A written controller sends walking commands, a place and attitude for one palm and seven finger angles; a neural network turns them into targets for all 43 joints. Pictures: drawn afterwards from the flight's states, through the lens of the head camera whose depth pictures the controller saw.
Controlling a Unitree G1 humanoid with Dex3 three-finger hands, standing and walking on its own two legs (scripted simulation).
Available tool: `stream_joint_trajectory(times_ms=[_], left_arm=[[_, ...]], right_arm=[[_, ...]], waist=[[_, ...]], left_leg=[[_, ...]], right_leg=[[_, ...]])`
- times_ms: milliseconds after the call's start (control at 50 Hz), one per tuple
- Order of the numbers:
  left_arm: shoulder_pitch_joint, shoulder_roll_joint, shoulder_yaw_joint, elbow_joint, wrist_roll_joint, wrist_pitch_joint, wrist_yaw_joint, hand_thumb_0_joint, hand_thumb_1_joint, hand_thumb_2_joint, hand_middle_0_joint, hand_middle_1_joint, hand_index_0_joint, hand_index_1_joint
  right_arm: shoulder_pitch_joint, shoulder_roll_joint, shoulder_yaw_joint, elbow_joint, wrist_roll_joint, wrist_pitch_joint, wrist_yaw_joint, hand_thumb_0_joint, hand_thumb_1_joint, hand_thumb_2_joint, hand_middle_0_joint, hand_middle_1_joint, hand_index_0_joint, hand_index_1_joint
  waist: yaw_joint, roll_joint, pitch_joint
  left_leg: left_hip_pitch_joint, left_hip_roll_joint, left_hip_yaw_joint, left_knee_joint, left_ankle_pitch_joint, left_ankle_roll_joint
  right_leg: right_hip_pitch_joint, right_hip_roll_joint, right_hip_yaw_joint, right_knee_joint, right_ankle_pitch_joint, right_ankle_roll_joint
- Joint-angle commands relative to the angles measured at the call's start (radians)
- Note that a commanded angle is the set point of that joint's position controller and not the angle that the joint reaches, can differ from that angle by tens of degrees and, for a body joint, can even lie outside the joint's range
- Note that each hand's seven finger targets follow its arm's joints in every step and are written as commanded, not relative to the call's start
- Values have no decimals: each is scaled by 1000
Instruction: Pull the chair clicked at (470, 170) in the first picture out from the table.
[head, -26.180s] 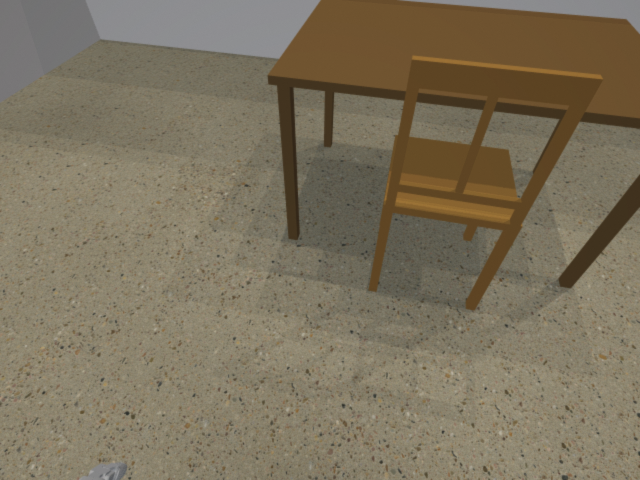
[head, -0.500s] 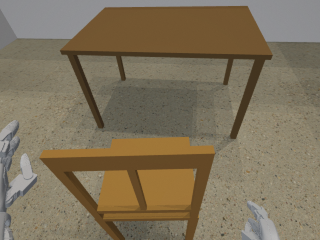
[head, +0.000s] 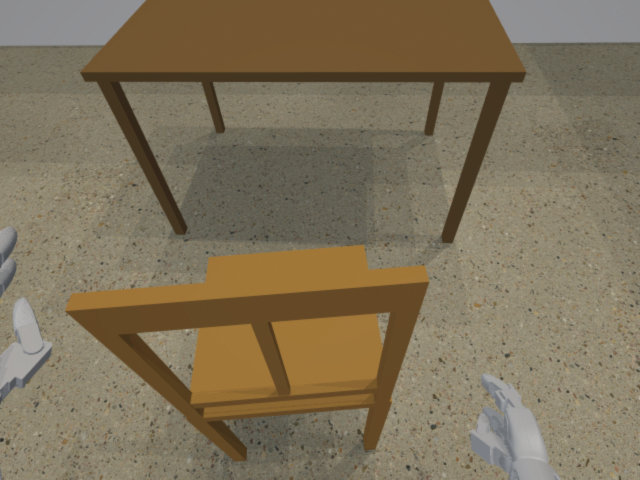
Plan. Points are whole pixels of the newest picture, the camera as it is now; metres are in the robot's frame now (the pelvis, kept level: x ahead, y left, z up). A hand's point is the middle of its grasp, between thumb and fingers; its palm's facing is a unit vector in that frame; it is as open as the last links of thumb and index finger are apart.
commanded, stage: step back with the hand held close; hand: left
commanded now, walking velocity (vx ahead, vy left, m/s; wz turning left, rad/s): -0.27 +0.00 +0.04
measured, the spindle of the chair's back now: (274, 360) +0.29 +0.10 -0.09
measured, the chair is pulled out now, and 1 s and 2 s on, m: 0.61 0.61 0.61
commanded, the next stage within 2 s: stop stepping back and stand still in 1.76 s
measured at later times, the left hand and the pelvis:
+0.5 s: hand (6, 424) +0.14 +0.27 +0.14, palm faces +0.46 -0.74 -0.49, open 7.4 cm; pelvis -0.06 +0.00 -0.01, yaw +1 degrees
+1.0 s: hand out of the picture +0.13 +0.27 +0.16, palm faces +0.46 -0.70 -0.55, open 7.4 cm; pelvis -0.07 -0.01 -0.01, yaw +3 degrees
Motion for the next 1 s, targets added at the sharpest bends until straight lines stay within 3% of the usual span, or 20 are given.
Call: stream_joint_trajectory(times_ms=[0,140,220,260,300,360,380,400,460,560,600,640,700,740,780,820,860,920,960,980], left_arm=[[48,227,167,-259,0,-55,40,0,900,900,-200,-300,-200,-300],[40,224,169,-308,-6,-68,55,0,900,900,-200,-300,-200,-300],[21,189,140,-261,-6,-57,58,0,900,900,-200,-300,-200,-300],[-11,193,135,-246,-1,-53,60,0,900,900,-200,-300,-200,-300],[-30,209,139,-233,2,-50,65,0,900,900,-200,-300,-200,-300],[-48,210,130,-242,9,-54,68,0,900,900,-200,-300,-200,-300],[-48,221,137,-253,11,-56,70,0,900,900,-200,-300,-200,-300],[-38,246,158,-262,10,-59,76,0,900,900,-200,-300,-200,-300],[-34,237,162,-304,17,-73,77,0,900,900,-200,-300,-200,-300],[11,231,186,-301,18,-90,80,0,900,900,-200,-300,-200,-300],[10,229,193,-286,25,-97,78,0,900,900,-200,-300,-200,-300],[-5,210,179,-284,27,-103,74,0,900,900,-200,-300,-200,-300],[-31,227,182,-283,21,-108,71,0,900,900,-200,-300,-200,-300],[-53,223,160,-307,19,-113,70,0,900,900,-200,-300,-200,-300],[-55,236,165,-300,20,-113,74,0,900,900,-200,-300,-200,-300],[-17,239,176,-305,19,-116,80,0,900,900,-200,-300,-200,-300],[-9,251,198,-319,23,-124,82,0,900,900,-200,-300,-200,-300],[25,232,215,-306,35,-134,79,0,900,900,-200,-300,-200,-300],[16,234,220,-317,34,-140,71,0,900,900,-200,-300,-200,-300],[15,236,224,-316,33,-145,63,0,900,900,-200,-300,-200,-300]], right_arm=[[-82,-100,-46,-159,4,-24,-19,0,-900,-900,200,300,200,300],[-60,-93,-42,-155,3,-50,-34,0,-900,-900,200,300,200,300],[-37,-95,-40,-147,5,-59,-37,0,-900,-900,200,300,200,300],[-25,-100,-43,-145,2,-59,-39,0,-900,-900,200,300,200,300],[-21,-102,-45,-136,1,-57,-42,0,-900,-900,200,300,200,300],[-14,-103,-34,-144,-4,-55,-37,0,-900,-900,200,300,200,300],[-16,-106,-33,-144,-4,-56,-37,0,-900,-900,200,300,200,300],[-22,-113,-35,-137,-4,-56,-42,0,-900,-900,200,300,200,300],[-17,-115,-31,-159,-3,-64,-41,0,-900,-900,200,300,200,300],[-18,-115,-40,-155,0,-91,-40,0,-900,-900,200,300,200,300],[-28,-118,-47,-148,2,-102,-41,0,-900,-900,200,300,200,300],[-13,-117,-52,-151,4,-109,-38,0,-900,-900,200,300,200,300],[0,-113,-58,-125,-3,-111,-36,0,-900,-900,200,300,200,300],[10,-113,-58,-116,-11,-111,-28,0,-900,-900,200,300,200,300],[8,-111,-56,-103,-18,-103,-23,0,-900,-900,200,300,200,300],[-5,-104,-51,-94,-18,-91,-26,0,-900,-900,200,300,200,300],[-18,-110,-53,-100,-20,-85,-29,0,-900,-900,200,300,200,300],[-35,-115,-56,-128,-8,-92,-37,0,-900,-900,200,300,200,300],[-28,-109,-64,-126,-6,-108,-39,0,-900,-900,200,300,200,300],[-33,-113,-68,-125,-7,-115,-37,0,-900,-900,200,300,200,300]], waist=[[8,9,-241],[12,87,-206],[9,52,-158],[7,-26,-128],[1,-64,-102],[2,-117,-101],[4,-119,-107],[3,-65,-116],[6,2,-128],[10,79,-166],[9,131,-153],[11,86,-126],[2,-14,-127],[-2,-98,-139],[-3,-155,-156],[-1,-109,-184],[-2,-37,-193],[1,144,-198],[4,92,-224],[8,103,-214]], left_leg=[[-62,94,-51,-42,453,23],[-192,121,-82,-56,320,36],[-293,110,-77,-58,110,38],[-312,80,-72,-32,1,32],[-290,47,-51,1,-103,30],[-251,24,-47,47,-152,31],[-240,27,-52,46,-155,33],[-247,38,-62,22,-174,39],[-348,70,-98,-62,-216,50],[-464,117,-131,-94,-119,65],[-553,143,-148,-121,-168,80],[-616,143,-149,-99,-207,81],[-514,82,-101,7,-156,53],[-393,21,-67,96,-154,29],[-303,-3,-55,152,-155,22],[-258,12,-66,110,-123,28],[-312,58,-109,-1,-98,41],[-588,165,-182,-125,-177,94],[-573,167,-176,-65,7,89],[-609,177,-176,-65,-31,94]], right_leg=[[189,-65,26,46,431,-40],[160,-44,13,97,267,-30],[152,-45,37,81,184,-32],[105,-53,78,21,120,-36],[29,-77,131,-71,-12,-49],[-65,-101,150,-156,-227,-57],[-81,-100,147,-163,-263,-57],[-68,-94,141,-161,-279,-54],[23,-49,89,-85,-263,-30],[180,-19,44,85,23,-21],[244,-8,35,161,84,-16],[252,-5,42,197,91,-18],[134,-55,115,95,123,-45],[3,-106,176,-40,28,-73],[-86,-145,196,-141,-135,-93],[-89,-140,161,-138,-152,-91],[-30,-75,96,-69,-138,-51],[226,9,24,191,18,-17],[248,10,21,247,227,-18],[260,8,33,276,199,-18]])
